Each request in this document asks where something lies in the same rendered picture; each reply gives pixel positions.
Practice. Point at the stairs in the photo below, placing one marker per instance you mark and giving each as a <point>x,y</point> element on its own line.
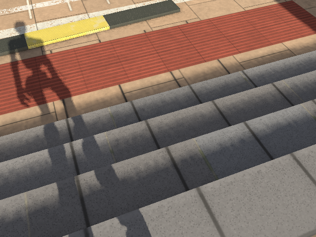
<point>67,175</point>

